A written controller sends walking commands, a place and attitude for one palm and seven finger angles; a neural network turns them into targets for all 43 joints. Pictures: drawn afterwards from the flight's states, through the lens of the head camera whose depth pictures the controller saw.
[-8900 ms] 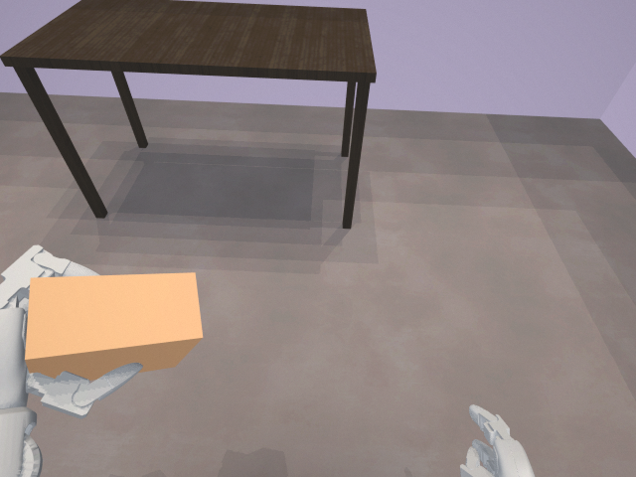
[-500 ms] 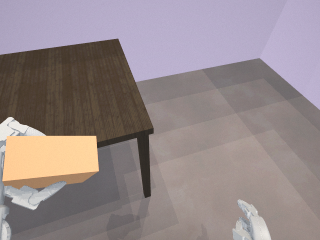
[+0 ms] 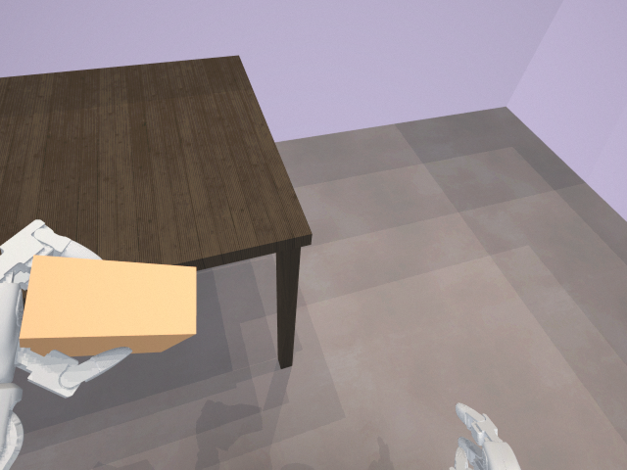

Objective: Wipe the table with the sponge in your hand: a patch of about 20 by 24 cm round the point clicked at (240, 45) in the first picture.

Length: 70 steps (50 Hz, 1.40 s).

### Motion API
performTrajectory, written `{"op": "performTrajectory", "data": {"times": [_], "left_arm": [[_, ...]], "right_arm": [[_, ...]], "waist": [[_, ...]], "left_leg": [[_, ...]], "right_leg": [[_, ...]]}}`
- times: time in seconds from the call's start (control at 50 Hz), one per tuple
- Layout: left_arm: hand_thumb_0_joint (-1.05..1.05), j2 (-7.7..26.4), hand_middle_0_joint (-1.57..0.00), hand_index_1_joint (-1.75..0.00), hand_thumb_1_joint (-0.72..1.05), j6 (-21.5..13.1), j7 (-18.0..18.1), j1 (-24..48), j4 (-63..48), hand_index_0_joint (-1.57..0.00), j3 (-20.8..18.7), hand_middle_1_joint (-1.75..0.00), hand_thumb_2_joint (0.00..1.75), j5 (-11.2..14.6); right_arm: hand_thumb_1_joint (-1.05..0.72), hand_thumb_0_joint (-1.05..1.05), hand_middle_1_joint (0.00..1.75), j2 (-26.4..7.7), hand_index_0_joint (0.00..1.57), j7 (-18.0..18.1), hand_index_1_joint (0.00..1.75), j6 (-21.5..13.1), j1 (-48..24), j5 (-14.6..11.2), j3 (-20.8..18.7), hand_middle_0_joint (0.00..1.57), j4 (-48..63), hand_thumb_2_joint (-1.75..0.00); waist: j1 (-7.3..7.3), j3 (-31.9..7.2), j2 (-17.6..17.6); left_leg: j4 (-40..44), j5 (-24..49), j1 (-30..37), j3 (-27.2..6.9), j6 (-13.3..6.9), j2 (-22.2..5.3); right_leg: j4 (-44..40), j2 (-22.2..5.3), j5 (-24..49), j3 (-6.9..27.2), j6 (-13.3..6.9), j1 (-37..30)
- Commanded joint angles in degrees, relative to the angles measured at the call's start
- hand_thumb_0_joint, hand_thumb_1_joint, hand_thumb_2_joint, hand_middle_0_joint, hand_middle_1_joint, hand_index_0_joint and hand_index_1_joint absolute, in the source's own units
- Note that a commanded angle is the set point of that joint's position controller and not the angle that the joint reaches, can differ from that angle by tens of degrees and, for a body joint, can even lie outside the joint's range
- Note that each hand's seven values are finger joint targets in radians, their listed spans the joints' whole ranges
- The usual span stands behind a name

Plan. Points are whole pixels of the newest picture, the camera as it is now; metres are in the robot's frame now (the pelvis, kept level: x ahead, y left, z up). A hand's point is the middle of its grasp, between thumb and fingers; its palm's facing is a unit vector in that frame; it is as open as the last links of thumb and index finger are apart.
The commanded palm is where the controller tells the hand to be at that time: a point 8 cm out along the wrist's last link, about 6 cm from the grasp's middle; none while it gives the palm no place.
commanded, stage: come to a stop and stand still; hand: left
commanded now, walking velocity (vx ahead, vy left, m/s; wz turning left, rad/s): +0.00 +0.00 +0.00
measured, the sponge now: (134, 312) +0.24 +0.21 +0.11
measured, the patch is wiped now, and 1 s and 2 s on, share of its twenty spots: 0.00 0.00 0.00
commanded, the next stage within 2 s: look again from close up in 0.50 s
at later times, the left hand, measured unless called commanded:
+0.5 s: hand (56, 266) +0.26 +0.27 +0.16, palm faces +0.38 -0.85 -0.38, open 10.8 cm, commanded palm +0.19 +0.30 +0.18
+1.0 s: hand (56, 284) +0.24 +0.27 +0.16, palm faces +0.39 -0.84 -0.38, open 10.8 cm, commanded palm +0.18 +0.30 +0.18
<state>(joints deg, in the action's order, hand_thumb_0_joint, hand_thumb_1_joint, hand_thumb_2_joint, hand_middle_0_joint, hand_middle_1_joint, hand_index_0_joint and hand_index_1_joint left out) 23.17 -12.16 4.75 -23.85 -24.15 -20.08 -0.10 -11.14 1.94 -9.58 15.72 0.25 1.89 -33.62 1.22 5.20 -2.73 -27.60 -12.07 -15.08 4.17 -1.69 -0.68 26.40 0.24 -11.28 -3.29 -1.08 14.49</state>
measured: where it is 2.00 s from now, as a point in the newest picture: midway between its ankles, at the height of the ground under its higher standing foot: outside the picture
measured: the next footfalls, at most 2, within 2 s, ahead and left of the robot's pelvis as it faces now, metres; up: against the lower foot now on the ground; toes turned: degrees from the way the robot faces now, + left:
none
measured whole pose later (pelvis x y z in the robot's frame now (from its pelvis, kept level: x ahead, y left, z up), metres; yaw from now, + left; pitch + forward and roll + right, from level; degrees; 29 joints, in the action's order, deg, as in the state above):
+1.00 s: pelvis +0.03 +0.02 +0.01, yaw +1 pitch +1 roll -1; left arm 20.2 -9.5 6.8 -25.2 -24.8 -18.6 2.0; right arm -11.7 3.6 -4.6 13.2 0.4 1.4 -32.7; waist 0.8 0.8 0.0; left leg -23.6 -12.0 -12.4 3.2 -2.6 0.5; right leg 19.7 -0.6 -10.2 -4.1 0.3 10.1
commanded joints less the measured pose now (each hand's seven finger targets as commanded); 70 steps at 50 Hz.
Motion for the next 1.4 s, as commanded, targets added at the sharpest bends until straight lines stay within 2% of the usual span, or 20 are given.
{"op": "performTrajectory", "data": {"times": [0.0, 0.06, 0.1, 0.18, 0.3, 0.42, 0.56, 0.68, 0.76, 0.78, 0.84, 0.94, 1.0, 1.04, 1.12, 1.2, 1.26, 1.28, 1.32, 1.38], "left_arm": [[0.0, 7.42, -1.2, -1.6, 0.1, -5.42, 2.29, 8.15, -15.43, -1.2, -6.9, -1.6, 1.3, 1.46], [0.0, 5.3, -1.2, -1.6, 0.1, -4.55, 2.16, 5.24, -13.88, -1.2, -4.43, -1.6, 1.3, 1.57], [0.0, 4.42, -1.2, -1.6, 0.1, -3.89, 2.1, 4.86, -12.51, -1.2, -3.51, -1.6, 1.3, 1.48], [0.0, 7.85, -1.2, -1.6, 0.1, -3.28, 2.39, 6.12, -13.82, -1.2, -6.39, -1.6, 1.3, 1.62], [0.0, 8.14, -1.2, -1.6, 0.1, -2.83, 2.3, 5.28, -17.61, -1.2, -6.92, -1.6, 1.3, 2.65], [0.0, 6.94, -1.2, -1.6, 0.1, -1.95, 2.65, 3.74, -17.27, -1.2, -5.73, -1.6, 1.3, 2.85], [0.0, 6.58, -1.2, -1.6, 0.1, -1.29, 3.03, 4.13, -15.77, -1.2, -5.19, -1.6, 1.3, 2.94], [0.0, 7.49, -1.2, -1.6, 0.1, -1.25, 3.27, 4.83, -16.26, -1.2, -5.67, -1.6, 1.3, 2.89], [0.0, 6.63, -1.2, -1.6, 0.1, -1.33, 3.31, 4.29, -15.35, -1.2, -4.94, -1.6, 1.3, 2.94], [0.0, 7.13, -1.2, -1.6, 0.1, -1.43, 3.35, 5.1, -15.63, -1.2, -5.16, -1.6, 1.3, 2.86], [0.0, 6.5, -1.2, -1.6, 0.1, -1.42, 3.36, 4.07, -13.95, -1.2, -4.82, -1.6, 1.3, 2.82], [0.0, 6.51, -1.2, -1.6, 0.1, -1.26, 3.38, 4.24, -13.49, -1.2, -4.8, -1.6, 1.3, 2.76], [0.0, 6.77, -1.2, -1.6, 0.1, -1.32, 3.33, 4.2, -14.24, -1.2, -4.84, -1.6, 1.3, 2.76], [0.0, 6.63, -1.2, -1.6, 0.1, -1.37, 3.35, 3.67, -14.39, -1.2, -4.51, -1.6, 1.3, 2.74], [0.0, 7.53, -1.2, -1.6, 0.1, -1.68, 3.48, 2.58, -14.51, -1.2, -5.34, -1.6, 1.3, 2.9], [0.0, 7.4, -1.2, -1.6, 0.1, -1.87, 3.58, 2.7, -13.31, -1.2, -5.28, -1.6, 1.3, 3.08], [0.0, 7.8, -1.2, -1.6, 0.1, -2.13, 3.6, 3.4, -13.25, -1.2, -5.65, -1.6, 1.3, 2.97], [0.0, 7.97, -1.2, -1.6, 0.1, -2.23, 3.5, 4.68, -14.21, -1.2, -5.45, -1.6, 1.3, 2.95], [0.0, 8.1, -1.2, -1.6, 0.1, -2.24, 3.49, 3.0, -14.08, -1.2, -6.02, -1.6, 1.3, 3.01], [0.0, 8.27, -1.2, -1.6, 0.1, -2.35, 3.52, 2.83, -14.93, -1.2, -6.17, -1.6, 1.3, 3.15]], "right_arm": [[-0.9, 0.0, 0.3, -7.28, 0.2, -0.06, 0.3, -4.57, -7.17, -0.02, -2.91, 0.2, 9.47, -0.9], [-0.9, 0.0, 0.3, -7.62, 0.2, -0.53, 0.3, -4.16, -6.91, 0.18, -3.12, 0.2, 8.57, -0.9], [-0.9, 0.0, 0.3, -7.65, 0.2, -0.51, 0.3, -3.42, -6.91, 0.15, -3.15, 0.2, 8.3, -0.9], [-0.9, 0.0, 0.3, -7.53, 0.2, 0.15, 0.3, -1.65, -7.95, 0.22, -2.99, 0.2, 9.02, -0.9], [-0.9, 0.0, 0.3, -7.14, 0.2, 0.56, 0.3, 0.13, -8.38, 0.23, -2.82, 0.2, 10.87, -0.9], [-0.9, 0.0, 0.3, -7.27, 0.2, 0.74, 0.3, 1.01, -8.21, 0.18, -3.02, 0.2, 11.12, -0.9], [-0.9, 0.0, 0.3, -7.54, 0.2, 1.35, 0.3, 1.98, -8.58, 0.1, -3.12, 0.2, 11.07, -0.9], [-0.9, 0.0, 0.3, -7.57, 0.2, 1.83, 0.3, 2.25, -9.15, 0.19, -3.07, 0.2, 10.99, -0.9], [-0.9, 0.0, 0.3, -7.62, 0.2, 1.9, 0.3, 2.03, -8.8, 0.05, -3.2, 0.2, 10.84, -0.9], [-0.9, 0.0, 0.3, -7.67, 0.2, 2.07, 0.3, 2.05, -9.01, 0.19, -3.16, 0.2, 10.74, -0.9], [-0.9, 0.0, 0.3, -7.53, 0.2, 2.11, 0.3, 1.93, -8.65, 0.01, -3.22, 0.2, 10.63, -0.9], [-0.9, 0.0, 0.3, -7.61, 0.2, 2.2, 0.3, 2.02, -8.31, -0.04, -3.43, 0.2, 10.44, -0.9], [-0.9, 0.0, 0.3, -7.65, 0.2, 2.18, 0.3, 2.08, -8.32, 0.03, -3.63, 0.2, 10.41, -0.9], [-0.9, 0.0, 0.3, -8.08, 0.2, 1.9, 0.3, 1.96, -8.33, 0.19, -3.78, 0.2, 10.57, -0.9], [-0.9, 0.0, 0.3, -8.39, 0.2, 1.55, 0.3, 2.2, -8.46, 0.48, -4.15, 0.2, 10.78, -0.9], [-0.9, 0.0, 0.3, -8.51, 0.2, 1.27, 0.3, 2.64, -8.48, 0.42, -4.34, 0.2, 10.96, -0.9], [-0.9, 0.0, 0.3, -8.8, 0.2, 1.19, 0.3, 2.88, -8.67, 0.26, -4.46, 0.2, 10.96, -0.9], [-0.9, 0.0, 0.3, -9.13, 0.2, 1.11, 0.3, 3.0, -9.13, 0.18, -4.55, 0.2, 11.13, -0.9], [-0.9, 0.0, 0.3, -9.0, 0.2, 1.15, 0.3, 3.08, -8.95, 0.06, -4.54, 0.2, 11.32, -0.9], [-0.9, 0.0, 0.3, -9.17, 0.2, 0.91, 0.3, 3.12, -9.32, -0.16, -4.61, 0.2, 11.64, -0.9]], "waist": [[0.56, -10.91, 7.25], [0.27, -11.47, 4.52], [0.01, -10.97, 5.99], [0.12, -12.91, 6.73], [0.14, -15.6, 8.37], [-0.04, -16.26, 7.76], [0.01, -14.53, 6.75], [-0.02, -12.9, 7.83], [-0.07, -11.89, 6.6], [-0.16, -11.52, 7.92], [-0.01, -11.08, 6.37], [-0.08, -11.48, 4.66], [-0.21, -12.25, 6.72], [-0.35, -12.5, 5.76], [-0.76, -12.68, 4.36], [-1.11, -10.73, 3.1], [-1.1, -10.79, 3.6], [-1.38, -10.34, 5.64], [-0.94, -11.35, 6.02], [-0.8, -11.67, 7.05]], "left_leg": [[8.89, -8.25, -1.68, -6.06, -0.17, -3.77], [6.6, -0.22, 1.43, -5.21, 0.81, -2.5], [7.92, 2.68, 2.32, -5.68, 1.33, -2.9], [6.73, 13.45, 4.81, -5.31, 1.86, -2.93], [4.52, 23.72, 7.12, -4.54, 2.84, -2.81], [4.17, 24.18, 7.76, -4.12, 3.27, -2.59], [6.01, 16.8, 4.41, -4.92, 3.09, -2.21], [8.36, 9.84, 2.01, -5.61, 2.89, -1.8], [9.37, 4.39, 1.28, -5.74, 2.48, -1.68], [10.09, 3.45, 0.77, -5.89, 2.68, -1.34], [10.54, 1.34, 0.6, -5.99, 2.25, -1.5], [9.72, 2.89, 1.21, -5.57, 2.13, -0.86], [8.97, 4.91, 2.42, -4.83, 2.18, -0.55], [7.18, 4.46, 2.1, -4.08, 1.72, -0.29], [4.29, 2.97, 2.51, -3.41, 1.22, 0.15], [3.07, 0.33, 1.68, -3.52, 0.89, 0.07], [3.12, 1.38, 1.37, -3.79, 0.47, -0.58], [3.4, 2.58, 1.51, -4.32, 0.56, -1.15], [3.81, 4.74, 2.04, -4.91, 0.16, -2.42], [2.51, 7.41, -1.57, -5.6, 0.08, -2.78]], "right_leg": [[-5.12, -1.83, -1.76, 4.59, 0.0, -7.81], [-6.87, -2.42, 3.0, 5.15, -0.02, -6.41], [-6.17, -1.66, 4.51, 3.89, 0.18, -5.54], [-4.38, -1.31, 11.37, 2.67, 0.43, -6.47], [-2.62, -0.92, 16.63, 1.48, 0.4, -8.27], [-3.26, -0.97, 18.39, 1.54, 0.45, -8.9], [-4.93, -1.3, 15.08, 2.03, 0.38, -10.01], [-5.72, -1.2, 10.07, 1.92, 0.51, -10.1], [-7.17, -1.22, 7.32, 2.53, 0.44, -9.76], [-7.18, -1.04, 6.3, 2.35, 0.47, -9.7], [-7.92, -0.93, 5.42, 2.58, 0.56, -9.72], [-8.83, -1.07, 6.86, 2.83, 0.58, -10.19], [-8.64, -1.2, 8.09, 2.97, 0.55, -10.22], [-8.97, -2.35, 8.78, 3.78, 0.14, -10.14], [-8.79, -3.99, 6.45, 5.9, -0.92, -8.09], [-8.08, -5.12, 1.11, 7.8, -1.85, -5.13], [-5.19, -4.81, 2.83, 7.36, -1.95, -5.35], [-3.25, -4.56, 3.98, 6.87, -1.98, -4.64], [0.33, -3.4, 6.87, 5.28, -1.56, -5.02], [3.79, -4.27, 10.47, 4.94, -1.59, -7.69]]}}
